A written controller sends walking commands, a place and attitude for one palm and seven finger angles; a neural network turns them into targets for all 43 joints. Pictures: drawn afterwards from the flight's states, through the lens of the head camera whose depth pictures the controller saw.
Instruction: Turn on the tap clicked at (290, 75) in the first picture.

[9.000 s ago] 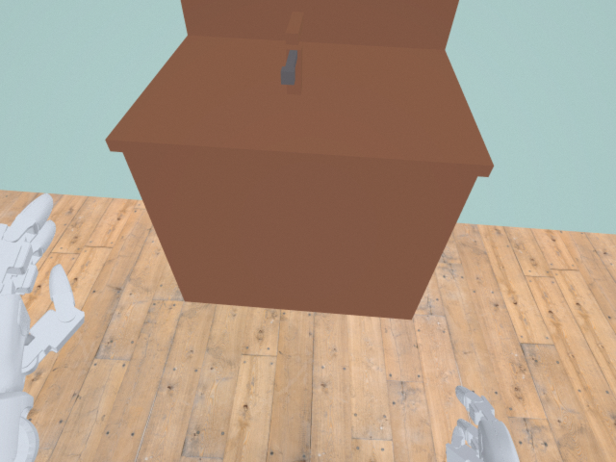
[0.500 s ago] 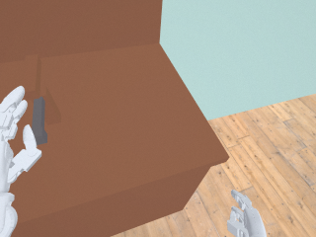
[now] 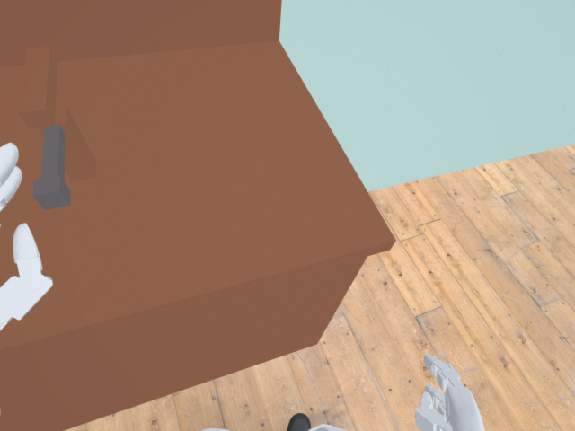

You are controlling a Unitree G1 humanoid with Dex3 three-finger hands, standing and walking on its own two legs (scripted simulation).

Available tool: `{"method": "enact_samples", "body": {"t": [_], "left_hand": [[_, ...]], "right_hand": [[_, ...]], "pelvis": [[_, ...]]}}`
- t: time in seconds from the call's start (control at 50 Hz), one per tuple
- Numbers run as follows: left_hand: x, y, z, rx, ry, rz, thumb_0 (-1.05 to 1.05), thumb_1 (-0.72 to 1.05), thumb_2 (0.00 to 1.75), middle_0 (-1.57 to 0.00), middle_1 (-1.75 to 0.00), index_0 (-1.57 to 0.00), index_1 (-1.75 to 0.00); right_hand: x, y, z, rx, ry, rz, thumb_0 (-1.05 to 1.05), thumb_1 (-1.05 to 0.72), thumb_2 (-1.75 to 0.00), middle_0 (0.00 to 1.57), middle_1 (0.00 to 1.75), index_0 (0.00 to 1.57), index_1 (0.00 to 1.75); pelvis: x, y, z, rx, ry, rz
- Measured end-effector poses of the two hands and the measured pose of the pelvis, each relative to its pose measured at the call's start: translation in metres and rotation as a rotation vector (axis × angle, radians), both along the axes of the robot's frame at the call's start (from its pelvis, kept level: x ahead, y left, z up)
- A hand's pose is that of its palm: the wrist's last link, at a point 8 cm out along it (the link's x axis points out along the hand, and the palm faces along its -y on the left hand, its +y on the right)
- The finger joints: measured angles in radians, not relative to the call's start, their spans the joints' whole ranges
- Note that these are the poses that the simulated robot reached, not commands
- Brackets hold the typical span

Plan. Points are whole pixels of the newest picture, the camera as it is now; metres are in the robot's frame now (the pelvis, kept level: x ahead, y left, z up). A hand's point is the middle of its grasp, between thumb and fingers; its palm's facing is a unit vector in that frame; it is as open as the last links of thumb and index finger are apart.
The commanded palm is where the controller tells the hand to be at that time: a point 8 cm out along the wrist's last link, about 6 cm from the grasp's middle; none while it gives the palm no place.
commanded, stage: come to a stop and stand still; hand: left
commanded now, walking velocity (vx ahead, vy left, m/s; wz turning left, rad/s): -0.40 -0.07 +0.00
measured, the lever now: (52, 193) +0.35 +0.31 +0.12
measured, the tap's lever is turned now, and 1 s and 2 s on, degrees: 0 0 0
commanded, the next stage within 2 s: look again from close up in 1.08 s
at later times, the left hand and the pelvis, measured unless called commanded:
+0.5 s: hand (21, 376) +0.15 +0.23 +0.15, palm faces +0.32 -0.87 -0.38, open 7.4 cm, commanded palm +0.09 +0.27 +0.18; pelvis -0.07 +0.00 -0.01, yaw -1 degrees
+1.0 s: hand (31, 372) +0.15 +0.23 +0.15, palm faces +0.30 -0.88 -0.37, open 7.4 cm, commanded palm +0.09 +0.28 +0.18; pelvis -0.08 +0.01 +0.00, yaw -3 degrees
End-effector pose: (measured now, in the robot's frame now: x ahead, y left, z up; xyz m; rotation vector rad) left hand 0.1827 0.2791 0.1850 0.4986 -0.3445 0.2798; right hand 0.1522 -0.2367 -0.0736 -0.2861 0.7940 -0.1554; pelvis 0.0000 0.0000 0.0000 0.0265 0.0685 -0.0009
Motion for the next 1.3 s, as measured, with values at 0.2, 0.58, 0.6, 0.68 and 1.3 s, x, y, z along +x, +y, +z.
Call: {"method": "enact_samples", "body": {"t": [0.2,0.58,0.6,0.68,1.3], "left_hand": [[-0.041,0.015,0.006,0.019,-0.017,-0.004,0.01,0.89,0.9,-0.22,-0.3,-0.22,-0.3],[-0.074,0.002,-0.024,-0.079,0.069,0.01,0.01,0.89,0.9,-0.22,-0.3,-0.22,-0.3],[-0.073,0.002,-0.021,-0.069,0.061,0.012,0.01,0.89,0.9,-0.22,-0.3,-0.22,-0.3],[-0.074,0.001,0.001,-0.008,-0.008,0.011,0.02,0.89,0.9,-0.22,-0.3,-0.22,-0.3],[-0.076,0.018,-0.003,-0.151,-0.077,0.038,0.01,0.89,0.9,-0.21,-0.3,-0.21,-0.3]], "right_hand": [[-0.051,0.02,0.003,0.033,-0.016,-0.006,0.01,-0.91,-0.9,0.21,0.3,0.2,0.3],[-0.101,-0.015,0.005,0.01,-0.041,-0.089,0.01,-0.9,-0.9,0.21,0.3,0.2,0.3],[-0.102,-0.015,0.006,0.006,-0.043,-0.084,0.01,-0.91,-0.9,0.21,0.3,0.2,0.3],[-0.099,-0.011,0.001,0.032,-0.044,-0.052,0.01,-0.91,-0.9,0.2,0.3,0.19,0.3],[-0.06,0.015,0.039,0.01,-0.183,0.065,0.01,-0.9,-0.9,0.21,0.3,0.2,0.3]], "pelvis": [[-0.04,0.008,0.003,-0.047,-0.045,-0.001],[-0.074,0.0,-0.006,-0.039,-0.096,-0.033],[-0.074,0.001,-0.005,-0.042,-0.097,-0.028],[-0.075,0.001,-0.004,-0.058,-0.097,-0.001],[-0.083,0.011,0.006,-0.055,-0.101,-0.049]]}}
